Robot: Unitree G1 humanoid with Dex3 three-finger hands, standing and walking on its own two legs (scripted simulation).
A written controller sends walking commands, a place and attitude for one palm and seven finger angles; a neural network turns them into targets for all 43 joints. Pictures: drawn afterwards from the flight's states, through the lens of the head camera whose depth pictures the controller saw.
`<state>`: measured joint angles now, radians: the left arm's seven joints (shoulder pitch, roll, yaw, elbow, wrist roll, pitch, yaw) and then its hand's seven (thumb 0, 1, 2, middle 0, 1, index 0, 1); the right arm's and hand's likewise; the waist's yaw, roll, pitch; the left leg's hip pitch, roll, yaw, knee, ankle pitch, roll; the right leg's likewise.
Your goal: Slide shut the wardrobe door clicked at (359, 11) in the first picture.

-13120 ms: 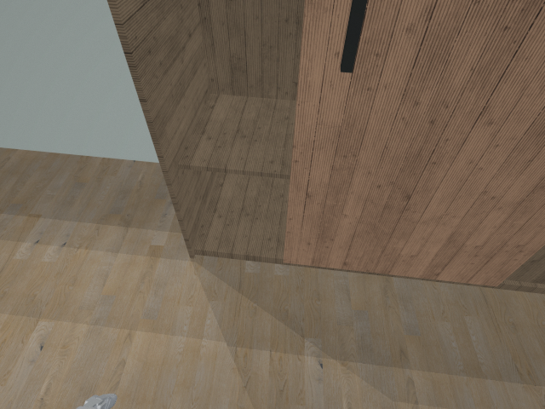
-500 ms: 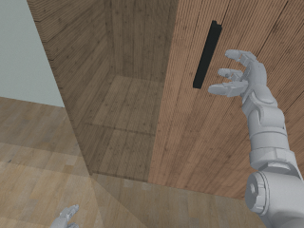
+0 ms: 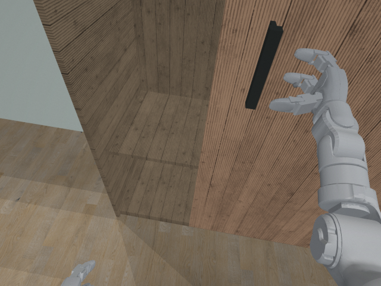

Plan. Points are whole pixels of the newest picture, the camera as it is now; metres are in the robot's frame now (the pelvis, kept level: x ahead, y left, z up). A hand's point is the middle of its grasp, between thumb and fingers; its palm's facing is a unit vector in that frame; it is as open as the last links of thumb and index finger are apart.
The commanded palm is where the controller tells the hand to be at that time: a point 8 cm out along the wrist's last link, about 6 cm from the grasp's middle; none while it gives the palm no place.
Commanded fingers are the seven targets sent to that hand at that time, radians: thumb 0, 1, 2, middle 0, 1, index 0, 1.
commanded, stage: move the hooked fingers beside the handle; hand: right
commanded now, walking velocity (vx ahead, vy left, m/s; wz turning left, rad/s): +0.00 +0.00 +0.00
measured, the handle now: (260, 67) +0.51 -0.08 +0.23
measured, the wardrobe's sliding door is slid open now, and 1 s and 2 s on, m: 0.38 0.38 0.38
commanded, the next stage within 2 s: feel for the door with the fingertips in 0.44 s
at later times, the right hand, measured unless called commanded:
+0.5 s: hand (298, 84) +0.44 -0.14 +0.24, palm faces +0.09 +1.00 +0.01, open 14.0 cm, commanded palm +0.42 -0.20 +0.23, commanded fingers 0.00 0.50 -0.30 0.30 1.20 0.30 1.20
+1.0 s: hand (273, 82) +0.45 -0.10 +0.23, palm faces +0.07 +1.00 +0.04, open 14.0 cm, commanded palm +0.42 -0.17 +0.23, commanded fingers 0.00 0.50 -0.30 0.30 1.20 0.30 1.20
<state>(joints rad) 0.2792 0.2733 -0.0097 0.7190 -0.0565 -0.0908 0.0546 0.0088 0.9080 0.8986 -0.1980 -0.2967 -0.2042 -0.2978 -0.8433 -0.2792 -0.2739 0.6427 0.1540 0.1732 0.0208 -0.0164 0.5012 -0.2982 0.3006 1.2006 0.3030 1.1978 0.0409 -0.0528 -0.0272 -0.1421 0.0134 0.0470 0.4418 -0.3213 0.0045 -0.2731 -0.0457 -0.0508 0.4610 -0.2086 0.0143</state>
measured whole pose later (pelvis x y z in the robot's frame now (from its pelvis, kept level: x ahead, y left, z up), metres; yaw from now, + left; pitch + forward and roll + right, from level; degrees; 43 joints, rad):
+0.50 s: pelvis +0.00 +0.00 +0.00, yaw +0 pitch +1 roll +0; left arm 0.24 0.26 -0.02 0.70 -0.06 -0.07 0.05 0.01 0.91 0.90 -0.20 -0.30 -0.20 -0.30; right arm -0.81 -0.27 -0.26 0.58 0.16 0.25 0.01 -0.02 0.50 -0.30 0.30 1.20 0.30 1.20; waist 0.03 -0.06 -0.04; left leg -0.13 0.02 0.04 0.44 -0.33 0.00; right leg -0.26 -0.04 -0.05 0.46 -0.22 0.01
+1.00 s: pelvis +0.00 +0.00 +0.00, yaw +1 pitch +1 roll +0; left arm 0.26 0.25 -0.02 0.72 -0.05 -0.05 0.04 0.01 0.91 0.90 -0.20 -0.30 -0.20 -0.30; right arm -0.87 -0.19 -0.25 0.65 0.15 0.26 -0.07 -0.02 0.50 -0.30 0.30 1.20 0.31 1.20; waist 0.05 -0.07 -0.05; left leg -0.15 0.02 0.03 0.44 -0.32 0.00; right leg -0.27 -0.04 -0.06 0.45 -0.20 0.01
